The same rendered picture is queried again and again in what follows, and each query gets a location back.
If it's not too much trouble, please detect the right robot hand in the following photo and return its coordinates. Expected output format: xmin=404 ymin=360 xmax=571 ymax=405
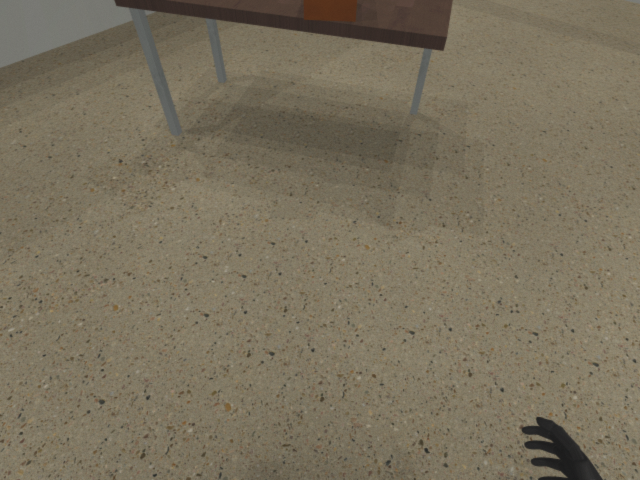
xmin=522 ymin=417 xmax=603 ymax=480

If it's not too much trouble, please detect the table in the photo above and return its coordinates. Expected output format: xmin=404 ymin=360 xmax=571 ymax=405
xmin=114 ymin=0 xmax=453 ymax=136

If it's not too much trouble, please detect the carton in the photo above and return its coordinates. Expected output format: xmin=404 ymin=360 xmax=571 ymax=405
xmin=304 ymin=0 xmax=357 ymax=22

